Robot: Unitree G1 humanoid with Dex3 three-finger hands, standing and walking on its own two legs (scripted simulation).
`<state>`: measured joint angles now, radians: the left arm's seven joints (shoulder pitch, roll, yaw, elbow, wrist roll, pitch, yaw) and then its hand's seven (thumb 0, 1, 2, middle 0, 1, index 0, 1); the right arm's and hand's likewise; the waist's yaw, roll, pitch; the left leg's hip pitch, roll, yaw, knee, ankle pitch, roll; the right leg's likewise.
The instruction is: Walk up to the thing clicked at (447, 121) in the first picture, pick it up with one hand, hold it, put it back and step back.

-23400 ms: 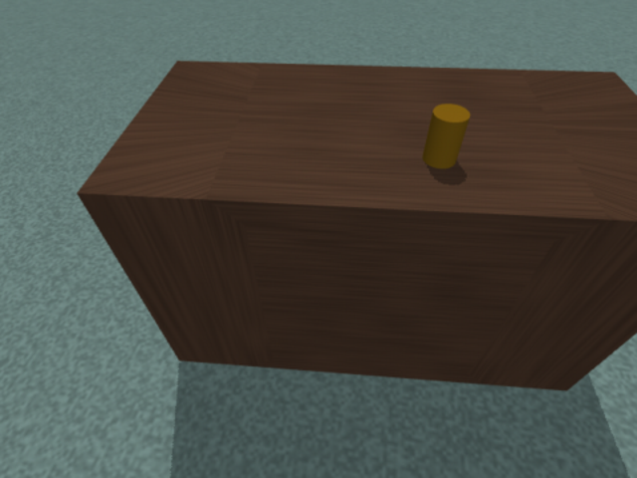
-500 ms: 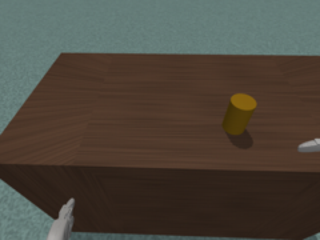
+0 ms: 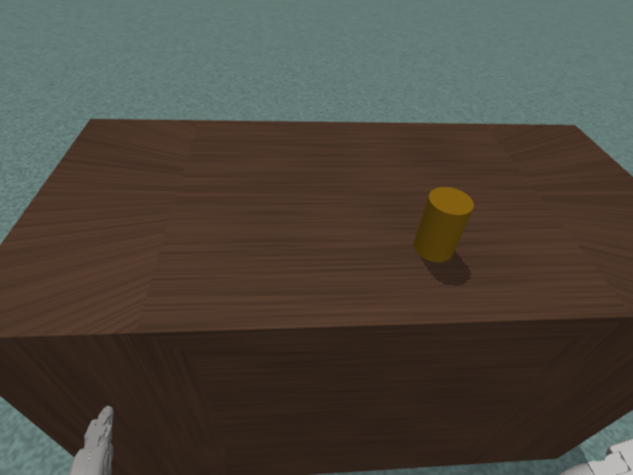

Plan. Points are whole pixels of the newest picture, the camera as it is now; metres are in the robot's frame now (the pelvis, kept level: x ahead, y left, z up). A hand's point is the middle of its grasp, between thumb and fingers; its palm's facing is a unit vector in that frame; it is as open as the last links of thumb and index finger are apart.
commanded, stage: sink last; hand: right
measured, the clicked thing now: (441, 225) +0.51 -0.21 +0.04
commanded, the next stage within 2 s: home in 0.26 s
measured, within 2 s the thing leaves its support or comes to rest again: neither
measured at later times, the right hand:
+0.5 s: hand (613, 378) +0.19 -0.25 +0.16, palm faces +0.38 +0.85 -0.36, open 17.4 cm
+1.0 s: hand out of the picture +0.17 -0.18 -0.08, palm faces +0.05 +0.98 -0.20, open 17.5 cm
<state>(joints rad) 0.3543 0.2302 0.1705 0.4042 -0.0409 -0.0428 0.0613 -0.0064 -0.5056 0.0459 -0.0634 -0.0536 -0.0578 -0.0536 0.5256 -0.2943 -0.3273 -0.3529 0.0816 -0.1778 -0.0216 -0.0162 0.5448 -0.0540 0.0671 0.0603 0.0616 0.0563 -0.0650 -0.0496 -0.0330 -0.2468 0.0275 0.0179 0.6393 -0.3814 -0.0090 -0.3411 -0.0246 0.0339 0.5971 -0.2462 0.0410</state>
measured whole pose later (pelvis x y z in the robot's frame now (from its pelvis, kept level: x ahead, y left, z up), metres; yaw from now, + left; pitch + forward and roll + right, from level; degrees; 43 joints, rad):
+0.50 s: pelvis +0.00 +0.00 +0.01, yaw +1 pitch -3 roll -1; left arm 0.32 0.23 0.14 0.48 -0.03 -0.11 0.07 -0.01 -0.43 0.17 -0.09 -0.10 -0.08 -0.11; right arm 0.45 -0.28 -0.34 -0.26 0.07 -0.34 -0.02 -0.02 0.53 -0.07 0.06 0.06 0.06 0.06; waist -0.06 -0.04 0.02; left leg -0.17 0.03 0.00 0.56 -0.34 -0.01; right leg -0.25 -0.02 0.02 0.50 -0.20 0.04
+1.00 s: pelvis +0.01 -0.01 +0.01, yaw +1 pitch +0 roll -1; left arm 0.19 0.18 0.00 0.60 -0.01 -0.09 0.08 0.01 0.82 0.86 -0.20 -0.29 -0.19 -0.29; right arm 0.33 -0.18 -0.01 0.44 0.00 -0.16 -0.03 -0.02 0.55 -0.05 0.06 0.05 0.05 0.05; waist 0.00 0.02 0.04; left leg -0.21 0.03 0.00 0.54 -0.33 -0.01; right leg -0.29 -0.03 0.01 0.50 -0.20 0.04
